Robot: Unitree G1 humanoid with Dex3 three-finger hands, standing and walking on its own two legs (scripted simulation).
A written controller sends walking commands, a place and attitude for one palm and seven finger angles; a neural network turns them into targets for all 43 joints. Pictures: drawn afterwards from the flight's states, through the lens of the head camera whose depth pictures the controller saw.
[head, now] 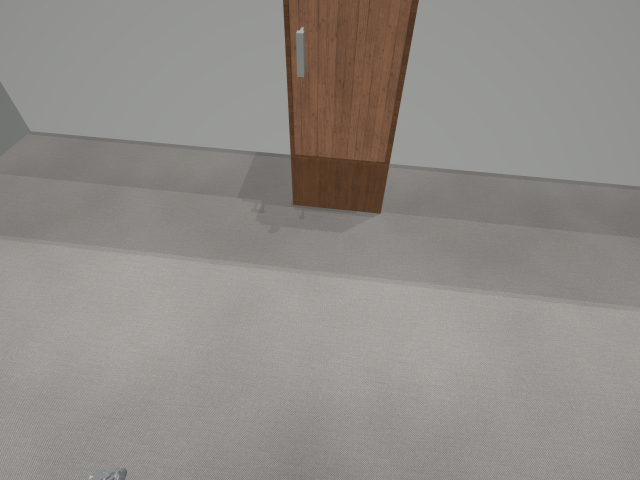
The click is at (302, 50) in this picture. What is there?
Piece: cupboard door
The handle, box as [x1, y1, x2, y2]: [296, 27, 304, 76]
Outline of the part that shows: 303,27 301,27 296,32 297,76 304,75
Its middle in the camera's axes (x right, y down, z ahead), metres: -0.07 -0.61 +1.27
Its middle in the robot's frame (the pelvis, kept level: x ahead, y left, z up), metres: +1.36 +0.13 -0.04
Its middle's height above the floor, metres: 0.73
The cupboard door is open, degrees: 0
